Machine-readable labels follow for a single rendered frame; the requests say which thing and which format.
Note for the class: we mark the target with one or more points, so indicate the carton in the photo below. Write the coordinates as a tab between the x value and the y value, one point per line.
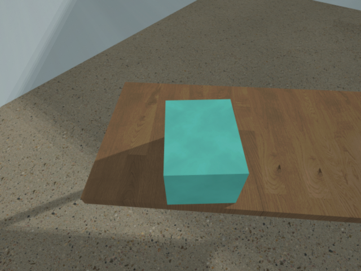
204	161

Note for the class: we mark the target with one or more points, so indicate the table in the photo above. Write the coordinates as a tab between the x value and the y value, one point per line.
302	148

